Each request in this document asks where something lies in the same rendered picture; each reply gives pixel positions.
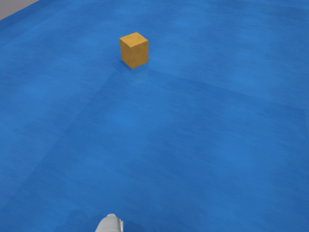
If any carton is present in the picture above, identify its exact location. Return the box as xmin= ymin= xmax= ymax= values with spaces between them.
xmin=119 ymin=32 xmax=149 ymax=69

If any robot left thigh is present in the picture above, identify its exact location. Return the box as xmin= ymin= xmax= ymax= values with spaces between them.
xmin=95 ymin=216 xmax=124 ymax=232

